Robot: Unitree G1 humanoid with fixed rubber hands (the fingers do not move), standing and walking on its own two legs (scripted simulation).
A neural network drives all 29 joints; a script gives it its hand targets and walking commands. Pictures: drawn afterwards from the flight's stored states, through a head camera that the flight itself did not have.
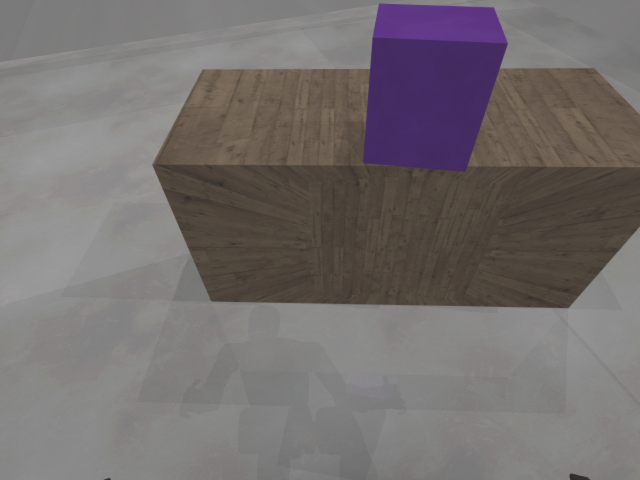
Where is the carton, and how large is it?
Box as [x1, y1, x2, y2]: [363, 4, 507, 171]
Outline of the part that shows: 379,4 372,39 363,162 465,171 507,44 493,7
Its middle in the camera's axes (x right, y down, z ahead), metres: +0.24 -0.35 +0.90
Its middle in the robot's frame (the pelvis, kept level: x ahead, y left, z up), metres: +0.93 -0.22 +0.03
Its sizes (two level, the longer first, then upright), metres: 0.250 0.195 0.298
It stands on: a pedestal, 0.64 m high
